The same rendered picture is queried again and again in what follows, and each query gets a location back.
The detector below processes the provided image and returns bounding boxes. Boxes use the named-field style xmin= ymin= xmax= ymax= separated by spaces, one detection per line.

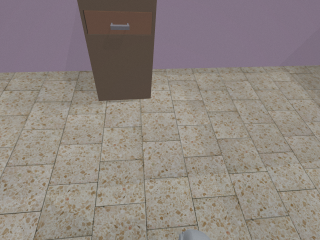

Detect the cabinet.
xmin=77 ymin=0 xmax=157 ymax=101

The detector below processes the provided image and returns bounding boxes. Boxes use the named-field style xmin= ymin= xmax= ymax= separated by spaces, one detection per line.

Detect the handle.
xmin=110 ymin=22 xmax=130 ymax=30

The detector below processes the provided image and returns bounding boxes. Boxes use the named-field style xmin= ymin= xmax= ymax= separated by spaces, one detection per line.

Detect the robot right thigh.
xmin=178 ymin=229 xmax=211 ymax=240

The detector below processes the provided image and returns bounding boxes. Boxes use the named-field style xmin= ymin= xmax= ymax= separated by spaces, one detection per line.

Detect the drawer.
xmin=84 ymin=10 xmax=152 ymax=35

